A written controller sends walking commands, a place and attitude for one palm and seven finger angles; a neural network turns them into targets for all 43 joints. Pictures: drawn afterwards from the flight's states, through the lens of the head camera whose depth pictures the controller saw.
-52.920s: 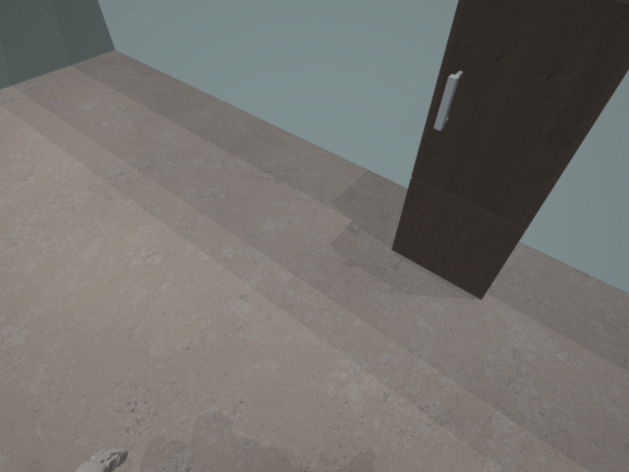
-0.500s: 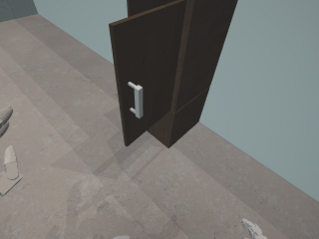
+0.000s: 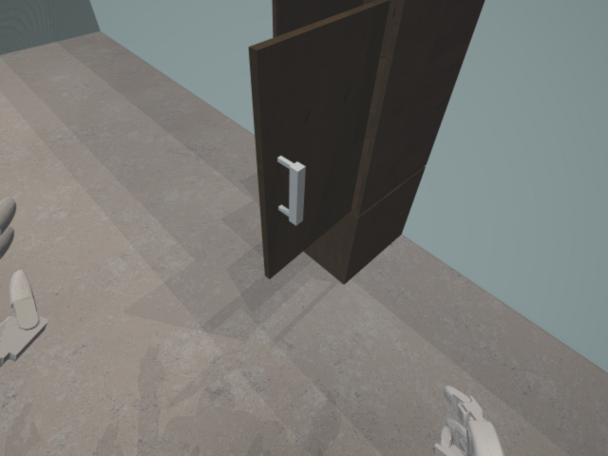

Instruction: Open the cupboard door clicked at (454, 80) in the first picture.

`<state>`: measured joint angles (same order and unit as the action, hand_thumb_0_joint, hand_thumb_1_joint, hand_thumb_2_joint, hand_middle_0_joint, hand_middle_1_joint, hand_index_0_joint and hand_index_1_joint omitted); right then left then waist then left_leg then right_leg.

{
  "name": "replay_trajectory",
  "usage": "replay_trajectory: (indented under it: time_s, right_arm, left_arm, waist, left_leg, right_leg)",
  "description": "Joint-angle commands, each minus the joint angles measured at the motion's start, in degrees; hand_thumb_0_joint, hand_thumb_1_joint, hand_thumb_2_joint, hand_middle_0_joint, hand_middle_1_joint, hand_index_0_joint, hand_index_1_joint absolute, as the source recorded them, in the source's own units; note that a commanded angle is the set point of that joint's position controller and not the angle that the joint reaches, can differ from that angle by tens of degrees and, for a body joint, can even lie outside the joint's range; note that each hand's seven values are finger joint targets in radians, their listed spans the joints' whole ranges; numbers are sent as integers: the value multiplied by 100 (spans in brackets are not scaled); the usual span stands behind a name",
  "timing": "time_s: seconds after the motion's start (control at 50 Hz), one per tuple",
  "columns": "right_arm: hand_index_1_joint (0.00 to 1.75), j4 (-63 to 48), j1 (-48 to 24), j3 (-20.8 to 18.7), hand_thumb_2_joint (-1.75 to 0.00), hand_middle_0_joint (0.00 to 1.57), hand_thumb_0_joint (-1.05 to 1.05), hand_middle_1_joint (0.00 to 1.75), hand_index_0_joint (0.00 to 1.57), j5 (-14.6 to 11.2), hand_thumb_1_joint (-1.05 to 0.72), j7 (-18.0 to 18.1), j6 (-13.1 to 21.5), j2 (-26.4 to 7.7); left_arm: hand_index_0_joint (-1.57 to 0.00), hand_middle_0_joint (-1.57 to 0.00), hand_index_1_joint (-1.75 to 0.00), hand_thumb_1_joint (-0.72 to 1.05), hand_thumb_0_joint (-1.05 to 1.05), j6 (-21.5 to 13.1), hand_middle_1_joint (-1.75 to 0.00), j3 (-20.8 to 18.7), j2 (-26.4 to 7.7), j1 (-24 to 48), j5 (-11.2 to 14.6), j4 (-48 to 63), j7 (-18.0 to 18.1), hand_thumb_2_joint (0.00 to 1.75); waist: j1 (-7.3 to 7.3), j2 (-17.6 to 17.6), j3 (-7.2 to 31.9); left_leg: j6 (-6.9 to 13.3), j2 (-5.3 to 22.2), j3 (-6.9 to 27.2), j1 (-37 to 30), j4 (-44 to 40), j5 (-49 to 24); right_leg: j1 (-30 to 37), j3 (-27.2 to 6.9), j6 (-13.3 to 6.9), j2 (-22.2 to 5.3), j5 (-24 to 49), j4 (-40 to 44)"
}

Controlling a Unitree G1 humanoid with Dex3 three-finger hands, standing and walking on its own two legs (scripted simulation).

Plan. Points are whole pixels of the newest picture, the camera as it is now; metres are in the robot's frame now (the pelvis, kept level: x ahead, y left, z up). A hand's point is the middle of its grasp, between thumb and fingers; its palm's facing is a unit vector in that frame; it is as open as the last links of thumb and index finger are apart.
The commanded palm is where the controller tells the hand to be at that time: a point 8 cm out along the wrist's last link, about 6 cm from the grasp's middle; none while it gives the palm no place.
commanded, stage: stop stepping back and stand still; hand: left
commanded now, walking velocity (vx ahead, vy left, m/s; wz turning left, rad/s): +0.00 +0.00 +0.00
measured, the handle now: (289, 190) +0.62 +0.07 -0.04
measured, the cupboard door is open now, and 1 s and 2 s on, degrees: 93 93 93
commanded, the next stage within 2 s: let the arm hang, fingers relaxed in 0.24 s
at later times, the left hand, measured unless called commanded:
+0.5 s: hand (115, 417) +0.17 +0.26 -0.05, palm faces +0.08 -0.89 -0.45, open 7.4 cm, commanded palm none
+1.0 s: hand out of the picture -0.01 +0.23 -0.15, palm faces +0.03 -0.94 -0.34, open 7.3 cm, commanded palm none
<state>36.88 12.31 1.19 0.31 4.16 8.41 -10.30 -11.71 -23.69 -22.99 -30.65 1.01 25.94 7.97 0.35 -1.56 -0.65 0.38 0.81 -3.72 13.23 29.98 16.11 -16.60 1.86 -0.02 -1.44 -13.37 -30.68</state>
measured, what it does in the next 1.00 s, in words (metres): stands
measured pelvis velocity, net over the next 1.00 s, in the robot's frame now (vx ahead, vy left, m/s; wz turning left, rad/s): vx -0.02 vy -0.01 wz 0.04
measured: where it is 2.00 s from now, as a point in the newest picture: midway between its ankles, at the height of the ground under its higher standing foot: outside the picture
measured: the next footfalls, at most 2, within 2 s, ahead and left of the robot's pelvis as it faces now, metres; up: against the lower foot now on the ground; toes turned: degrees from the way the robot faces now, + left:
none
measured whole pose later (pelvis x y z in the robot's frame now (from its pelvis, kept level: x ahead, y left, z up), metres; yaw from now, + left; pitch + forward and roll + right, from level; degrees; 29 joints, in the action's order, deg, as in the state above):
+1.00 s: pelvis -0.02 -0.01 +0.01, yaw +2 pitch -2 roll +0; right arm 63.5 14.4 -1.1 1.1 0.0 -1.2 -14.4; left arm 0.9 -1.3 -17.3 -11.8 -0.6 -64.3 0.4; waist 0.0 1.6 -4.3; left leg -0.3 1.0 -1.3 11.5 24.5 11.2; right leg -13.2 4.4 -1.2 -1.1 -8.8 -23.7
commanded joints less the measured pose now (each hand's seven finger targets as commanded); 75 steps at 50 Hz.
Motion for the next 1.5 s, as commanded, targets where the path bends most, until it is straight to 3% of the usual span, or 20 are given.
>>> replay_trajectory:
  time_s: [0.0,0.06,0.16,0.3,0.32,0.34,0.36,0.38,0.42,0.46,0.48,0.52,0.56,0.64,0.74,0.78,0.88,1.0,1.32,1.48]
  right_arm:
    - [30,-936,-458,-272,-90,20,0,30,20,1,-90,125,331,-802]
    - [30,-966,-442,-285,-90,20,0,30,20,11,-90,115,380,-823]
    - [30,-994,-458,-313,-90,20,0,30,20,17,-90,77,340,-827]
    - [30,-1038,-543,-333,-90,20,0,30,20,-5,-90,89,207,-811]
    - [30,479,-727,-684,-90,20,0,30,20,-66,-90,-417,297,-1943]
    - [30,395,-354,-659,-90,20,0,30,20,-74,-90,-457,-104,-1594]
    - [30,284,-315,-654,-90,20,0,30,20,-66,-90,-435,-196,-1569]
    - [30,327,-323,-580,-90,20,0,30,20,-29,-90,-434,-276,-1484]
    - [30,372,-412,-472,-90,20,0,30,20,43,-90,-435,-403,-1517]
    - [30,542,-324,-469,-90,20,0,30,20,79,-90,-443,-509,-1542]
    - [30,645,-300,-464,-90,20,0,30,20,97,-90,-441,-569,-1562]
    - [30,855,-348,-428,-90,20,0,30,20,129,-90,-443,-671,-1553]
    - [30,1032,-417,-384,-90,20,0,30,20,128,-90,-450,-736,-1557]
    - [30,1463,-308,-316,-90,20,0,30,20,104,-90,-419,-797,-1373]
    - [30,1935,61,-332,-90,20,0,30,20,95,-90,-373,-857,-1252]
    - [30,2066,206,-355,-90,20,0,30,20,90,-90,-362,-868,-1240]
    - [30,2318,337,-378,-90,20,0,30,20,95,-90,-344,-868,-1282]
    - [30,2453,211,-379,-90,20,0,30,20,95,-90,-351,-828,-1368]
    - [30,2503,-402,-368,-90,20,0,30,20,95,-90,-372,-758,-1627]
    - [30,2505,-558,-359,-90,20,0,30,20,93,-90,-375,-778,-1752]
  left_arm:
    - [-20,-20,-30,90,0,-377,-30,-642,-978,516,-36,1225,113,90]
    - [-20,-20,-30,90,0,-369,-30,-552,-947,527,-44,1366,107,90]
    - [-20,-20,-30,90,0,-361,-30,-669,-997,194,-8,1326,126,90]
    - [-20,-20,-30,90,0,-373,-30,-775,-996,-9,66,1196,129,90]
    - [-20,-20,-30,90,0,538,-30,1792,-91,624,-367,-3386,-742,90]
    - [-20,-20,-30,90,0,976,-30,1600,12,606,-304,-3560,-810,90]
    - [-20,-20,-30,90,0,1062,-30,1665,100,583,-304,-3529,-826,90]
    - [-20,-20,-30,90,0,1077,-30,1670,160,765,-286,-3712,-809,90]
    - [-20,-20,-30,90,0,1080,-30,1714,-30,1103,-315,-4293,-798,90]
    - [-20,-20,-30,90,0,1071,-30,1758,-267,1479,-351,-4946,-787,90]
    - [-20,-20,-30,90,0,1082,-30,1799,-359,1637,-340,-5265,-786,90]
    - [-20,-20,-30,90,0,1117,-30,1911,-435,1929,-299,-5888,-771,90]
    - [-20,-20,-30,90,0,1121,-30,2013,-449,2011,-260,-6404,-750,90]
    - [-20,-20,-30,90,0,1095,-30,2110,-337,1915,-212,-7332,-742,90]
    - [-20,-20,-30,90,0,1073,-30,2099,-243,1862,-182,-8065,-732,90]
    - [-20,-20,-30,90,0,1080,-30,2082,-229,1928,-187,-8259,-727,90]
    - [-20,-20,-30,90,0,1085,-30,2073,-256,2038,-175,-8596,-715,90]
    - [-20,-20,-30,90,0,1066,-30,2061,-371,2181,-175,-8740,-704,90]
    - [-20,-20,-30,90,0,971,-30,2059,-557,2694,-187,-8717,-697,90]
    - [-20,-20,-30,90,0,963,-30,2069,-634,2803,-185,-8716,-702,90]
  waist:
    - [-4,822,443]
    - [2,926,532]
    - [-29,532,614]
    - [-50,500,488]
    - [-376,684,71]
    - [-234,722,544]
    - [-208,700,565]
    - [-161,466,707]
    - [-79,-357,623]
    - [-120,-1062,643]
    - [-135,-1059,598]
    - [-157,-544,326]
    - [-116,293,216]
    - [-68,770,207]
    - [-89,741,204]
    - [-103,373,83]
    - [-106,162,-171]
    - [-49,61,-132]
    - [-60,165,78]
    - [-89,284,66]
  left_leg:
    - [197,805,784,266,-1290,-987]
    - [109,655,577,183,-1186,-1214]
    - [17,416,399,151,-838,-1168]
    - [40,382,429,198,-947,-524]
    - [216,557,793,650,1,-1424]
    - [130,626,739,473,-255,-1696]
    - [152,704,750,377,-297,-1997]
    - [287,819,1024,643,-410,-1585]
    - [374,764,1142,809,-459,-1262]
    - [280,474,884,581,-237,-965]
    - [257,339,765,427,-163,-851]
    - [226,255,693,237,-298,-632]
    - [206,322,757,215,-605,-460]
    - [156,343,721,207,-877,66]
    - [141,334,651,33,-890,257]
    - [156,374,675,35,-943,257]
    - [173,416,700,0,-1056,131]
    - [182,488,746,-34,-1228,-182]
    - [97,567,768,-453,-1466,-999]
    - [62,567,740,-553,-1515,-907]
  right_leg:
    - [621,-88,74,13,708,-103]
    - [775,-86,50,-36,1001,20]
    - [905,-385,-54,-205,1512,425]
    - [682,-485,-55,-213,832,766]
    - [-101,-283,-136,-606,1558,-56]
    - [1,-379,-138,-486,1028,22]
    - [-28,-304,-106,-370,800,-75]
    - [28,-187,-119,-283,239,-219]
    - [267,-255,-159,-267,285,-91]
    - [308,-515,-313,-546,631,253]
    - [233,-659,-381,-670,671,386]
    - [-8,-736,-415,-691,258,598]
    - [68,-706,-355,-556,-151,711]
    - [323,-750,-337,-527,-566,1022]
    - [353,-751,-381,-565,-867,1396]
    - [314,-655,-372,-563,-947,1466]
    - [235,-602,-379,-557,-957,1541]
    - [498,-509,-337,-552,-527,1433]
    - [878,-477,-249,-626,494,1457]
    - [908,-534,-247,-637,364,1636]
